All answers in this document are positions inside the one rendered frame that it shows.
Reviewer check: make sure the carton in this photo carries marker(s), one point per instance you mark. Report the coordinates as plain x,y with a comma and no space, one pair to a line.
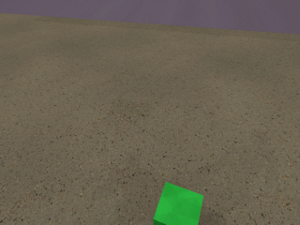
178,206

